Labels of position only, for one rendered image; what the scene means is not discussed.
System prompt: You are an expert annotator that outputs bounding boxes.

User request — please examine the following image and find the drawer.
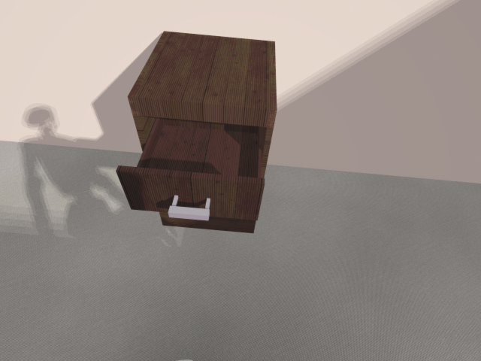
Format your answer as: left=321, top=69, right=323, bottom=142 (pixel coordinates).
left=116, top=117, right=265, bottom=220

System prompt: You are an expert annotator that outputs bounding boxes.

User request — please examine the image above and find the handle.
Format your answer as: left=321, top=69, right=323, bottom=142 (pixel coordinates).
left=168, top=196, right=210, bottom=220

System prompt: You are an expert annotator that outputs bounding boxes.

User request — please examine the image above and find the cabinet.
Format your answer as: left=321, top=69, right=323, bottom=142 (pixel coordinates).
left=128, top=31, right=277, bottom=233

